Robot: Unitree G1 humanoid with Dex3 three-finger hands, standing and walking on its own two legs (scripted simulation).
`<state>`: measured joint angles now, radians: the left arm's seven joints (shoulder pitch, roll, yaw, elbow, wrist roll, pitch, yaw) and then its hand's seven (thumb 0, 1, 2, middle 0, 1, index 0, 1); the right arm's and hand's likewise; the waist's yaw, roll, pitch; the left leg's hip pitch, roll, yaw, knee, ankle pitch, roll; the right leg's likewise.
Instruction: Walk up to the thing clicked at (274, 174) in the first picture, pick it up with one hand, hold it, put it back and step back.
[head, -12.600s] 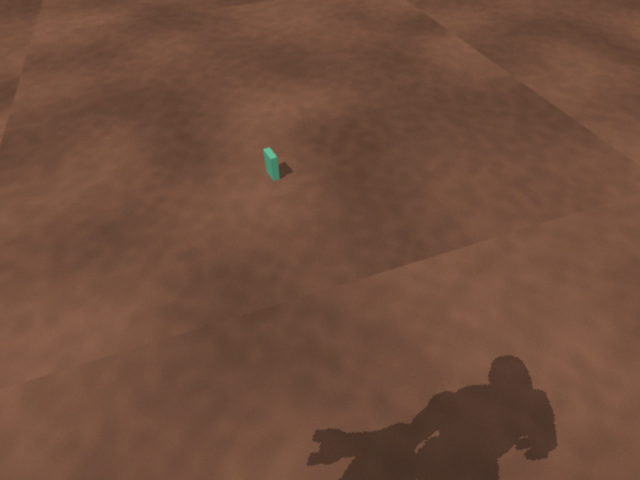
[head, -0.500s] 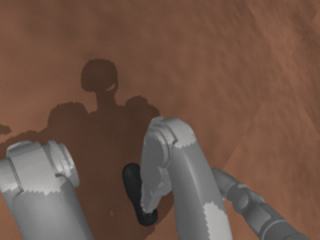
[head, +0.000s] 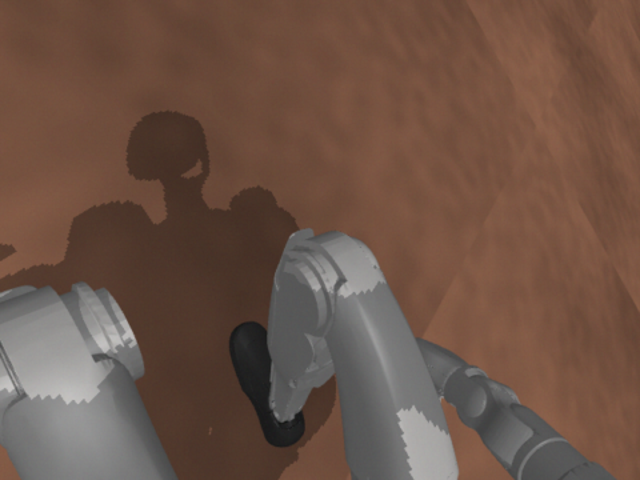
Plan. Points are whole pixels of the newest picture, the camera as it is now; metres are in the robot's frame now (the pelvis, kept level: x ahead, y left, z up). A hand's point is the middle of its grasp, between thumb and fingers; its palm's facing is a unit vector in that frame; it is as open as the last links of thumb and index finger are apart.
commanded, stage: rest palm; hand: left
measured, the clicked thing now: out of the picture +0.45 +0.34 -0.21
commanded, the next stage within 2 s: close in 0.06 s
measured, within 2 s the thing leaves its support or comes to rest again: leaves its support in 0.90 s
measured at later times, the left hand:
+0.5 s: hand out of the picture +0.42 +0.32 -0.18, palm faces +0.48 -0.87 -0.01, open 11.7 cm
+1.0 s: hand out of the picture +0.43 +0.33 -0.18, palm faces +0.51 -0.86 -0.01, open 11.7 cm
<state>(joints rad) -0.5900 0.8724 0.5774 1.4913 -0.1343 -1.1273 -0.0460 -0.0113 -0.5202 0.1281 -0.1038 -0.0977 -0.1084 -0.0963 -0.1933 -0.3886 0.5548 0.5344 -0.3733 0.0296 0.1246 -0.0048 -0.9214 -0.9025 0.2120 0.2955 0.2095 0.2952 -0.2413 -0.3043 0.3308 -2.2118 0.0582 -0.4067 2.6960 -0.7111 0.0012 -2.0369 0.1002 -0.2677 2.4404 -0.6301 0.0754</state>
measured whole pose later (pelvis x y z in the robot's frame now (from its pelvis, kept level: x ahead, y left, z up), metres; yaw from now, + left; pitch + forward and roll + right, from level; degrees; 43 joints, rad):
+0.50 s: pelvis +0.00 +0.00 +0.00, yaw -1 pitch +10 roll -18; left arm -0.64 0.91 0.57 1.51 -0.12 -1.12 0.01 0.00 0.06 0.44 -0.41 -0.37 -0.41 -0.38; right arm -0.21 -0.38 0.57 0.53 -0.38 0.05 0.12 -0.01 -0.89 -0.90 0.21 0.29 0.21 0.29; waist -0.25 -0.31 0.34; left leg -2.21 0.06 -0.42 2.69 -0.72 0.00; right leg -2.04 0.11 -0.28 2.43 -0.63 0.08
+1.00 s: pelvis +0.00 +0.00 +0.01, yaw -1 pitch +11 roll -18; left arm -0.66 0.94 0.58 1.52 -0.12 -1.10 0.01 -0.03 -0.42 0.66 -0.62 -0.82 -0.66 -0.87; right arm -0.21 -0.38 0.57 0.53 -0.38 0.06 0.11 -0.01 -0.90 -0.90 0.21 0.29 0.21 0.29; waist -0.26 -0.31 0.33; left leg -2.21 0.07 -0.42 2.68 -0.73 0.00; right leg -2.04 0.11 -0.28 2.41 -0.63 0.08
